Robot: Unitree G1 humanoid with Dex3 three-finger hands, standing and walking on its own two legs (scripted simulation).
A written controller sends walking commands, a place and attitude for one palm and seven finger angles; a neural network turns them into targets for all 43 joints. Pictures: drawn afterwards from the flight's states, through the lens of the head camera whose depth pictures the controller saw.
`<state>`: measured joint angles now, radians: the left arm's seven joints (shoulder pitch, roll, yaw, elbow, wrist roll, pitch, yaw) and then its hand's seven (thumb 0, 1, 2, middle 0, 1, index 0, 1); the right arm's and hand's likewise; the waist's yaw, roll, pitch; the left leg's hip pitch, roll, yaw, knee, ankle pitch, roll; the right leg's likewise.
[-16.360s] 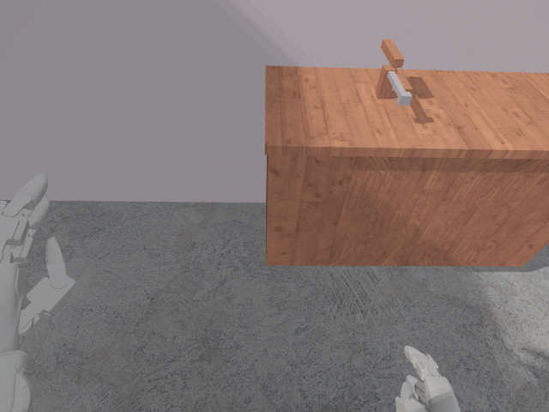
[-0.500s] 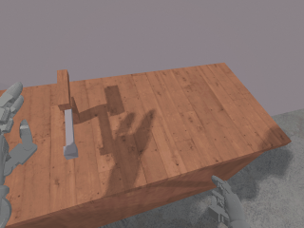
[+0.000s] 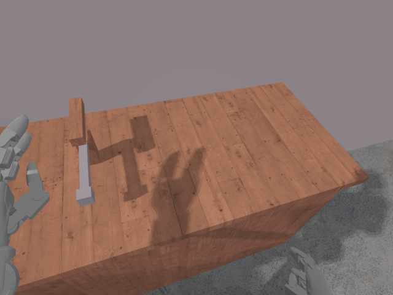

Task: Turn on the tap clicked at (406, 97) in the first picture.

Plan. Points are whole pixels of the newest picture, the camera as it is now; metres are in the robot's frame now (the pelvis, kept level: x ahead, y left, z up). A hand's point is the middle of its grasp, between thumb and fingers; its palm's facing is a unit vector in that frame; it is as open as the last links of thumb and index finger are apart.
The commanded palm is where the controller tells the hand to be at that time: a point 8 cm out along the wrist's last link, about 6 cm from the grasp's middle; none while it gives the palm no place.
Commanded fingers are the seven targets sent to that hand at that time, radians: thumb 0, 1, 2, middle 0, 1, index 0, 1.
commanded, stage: look again from close up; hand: left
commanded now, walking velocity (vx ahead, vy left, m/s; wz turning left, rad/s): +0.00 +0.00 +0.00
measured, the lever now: (85, 196) +0.29 +0.25 +0.03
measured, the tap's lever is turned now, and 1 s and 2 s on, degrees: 0 0 0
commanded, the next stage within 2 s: shuffle to correct the standing spot in 0.04 s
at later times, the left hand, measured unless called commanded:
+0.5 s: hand (58, 206) +0.20 +0.21 +0.17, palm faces +0.32 -0.85 -0.41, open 7.4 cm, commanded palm +0.14 +0.25 +0.17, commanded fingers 0.00 0.90 0.90 -0.20 -0.30 -0.20 -0.30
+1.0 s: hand (47, 272) +0.12 +0.19 +0.16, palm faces +0.41 -0.82 -0.40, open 7.4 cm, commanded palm +0.07 +0.23 +0.17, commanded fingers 0.00 0.90 0.90 -0.20 -0.30 -0.20 -0.30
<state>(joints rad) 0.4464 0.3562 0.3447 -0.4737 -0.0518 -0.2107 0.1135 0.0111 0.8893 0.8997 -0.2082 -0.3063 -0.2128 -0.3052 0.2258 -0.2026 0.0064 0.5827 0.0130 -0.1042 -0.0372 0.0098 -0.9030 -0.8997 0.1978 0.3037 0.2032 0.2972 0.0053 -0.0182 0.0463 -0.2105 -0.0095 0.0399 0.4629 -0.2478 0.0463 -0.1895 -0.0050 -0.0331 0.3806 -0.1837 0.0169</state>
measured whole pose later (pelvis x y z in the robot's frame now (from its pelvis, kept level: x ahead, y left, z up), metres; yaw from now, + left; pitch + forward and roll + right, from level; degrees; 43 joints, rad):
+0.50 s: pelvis -0.03 -0.02 -0.01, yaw -1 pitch +1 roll -1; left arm 0.45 0.41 0.40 -0.57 -0.07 -0.25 0.09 0.01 0.89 0.90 -0.21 -0.31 -0.21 -0.31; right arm 0.17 -0.17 0.01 0.53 0.00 -0.12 -0.03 0.01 -0.90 -0.90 0.20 0.30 0.20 0.30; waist 0.03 -0.04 0.10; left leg -0.30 0.02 0.05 0.52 -0.23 0.01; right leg -0.31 0.02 -0.02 0.47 -0.18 -0.02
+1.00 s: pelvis -0.09 -0.05 -0.01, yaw +1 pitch +2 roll +1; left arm 0.49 0.37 0.36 -0.51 -0.04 -0.21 0.15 0.01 0.89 0.90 -0.21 -0.31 -0.22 -0.31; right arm 0.25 -0.25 -0.03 0.62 0.00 -0.13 -0.06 0.01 -0.90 -0.90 0.20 0.30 0.20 0.30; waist 0.00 -0.03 0.01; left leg -0.14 0.01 0.06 0.42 -0.33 0.03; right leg -0.38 0.02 -0.07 0.40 -0.06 -0.06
